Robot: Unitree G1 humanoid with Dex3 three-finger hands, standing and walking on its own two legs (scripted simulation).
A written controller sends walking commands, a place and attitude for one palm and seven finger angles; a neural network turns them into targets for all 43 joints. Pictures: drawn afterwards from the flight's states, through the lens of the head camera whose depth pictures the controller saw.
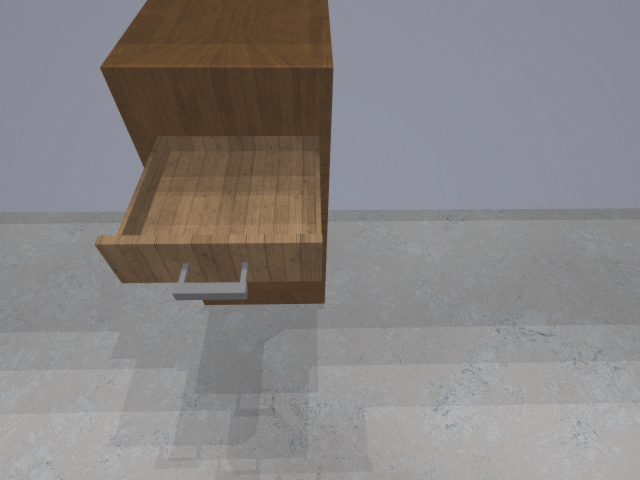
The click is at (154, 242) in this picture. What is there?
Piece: drawer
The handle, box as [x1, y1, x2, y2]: [172, 262, 248, 299]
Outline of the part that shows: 248,264 247,262 242,263 241,277 239,282 186,283 185,281 189,265 188,263 183,263 179,280 177,283 175,283 172,293 175,299 246,298 246,276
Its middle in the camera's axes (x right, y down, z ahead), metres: -0.19 +0.08 +0.69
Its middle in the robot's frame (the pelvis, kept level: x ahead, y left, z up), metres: +0.44 +0.22 -0.11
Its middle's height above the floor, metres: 0.67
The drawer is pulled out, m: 0.30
